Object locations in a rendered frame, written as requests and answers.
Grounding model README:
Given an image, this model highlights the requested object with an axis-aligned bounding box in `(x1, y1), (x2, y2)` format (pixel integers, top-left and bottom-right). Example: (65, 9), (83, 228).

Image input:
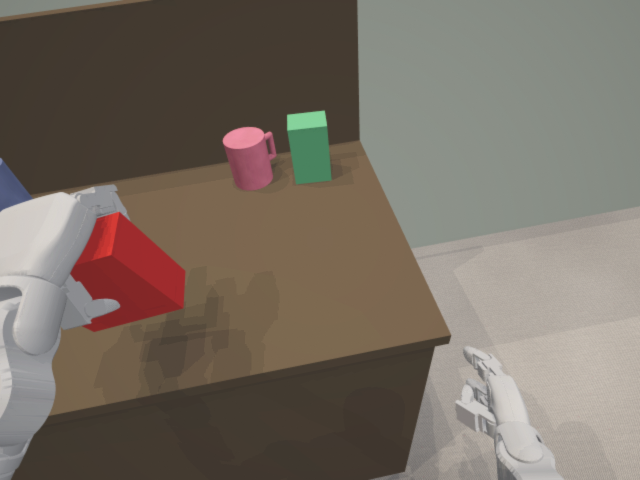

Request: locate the left robot forearm
(0, 275), (67, 480)

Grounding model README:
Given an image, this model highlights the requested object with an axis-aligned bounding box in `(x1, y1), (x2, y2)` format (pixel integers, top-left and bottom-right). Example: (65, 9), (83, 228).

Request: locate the robot right hand
(455, 346), (531, 439)

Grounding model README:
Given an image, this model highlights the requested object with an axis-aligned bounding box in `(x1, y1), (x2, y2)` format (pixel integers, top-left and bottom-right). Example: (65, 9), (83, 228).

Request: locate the sponge
(62, 212), (185, 332)

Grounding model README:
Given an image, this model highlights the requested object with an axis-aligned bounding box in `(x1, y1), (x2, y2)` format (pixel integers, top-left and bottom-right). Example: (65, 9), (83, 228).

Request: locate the robot left hand
(0, 184), (131, 330)

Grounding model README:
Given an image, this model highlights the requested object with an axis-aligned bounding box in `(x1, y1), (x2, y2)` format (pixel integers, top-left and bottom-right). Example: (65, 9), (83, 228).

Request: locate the table
(0, 0), (451, 480)

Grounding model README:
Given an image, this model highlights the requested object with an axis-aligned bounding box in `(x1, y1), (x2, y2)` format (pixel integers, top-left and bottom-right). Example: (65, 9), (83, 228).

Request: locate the right robot forearm
(494, 421), (564, 480)

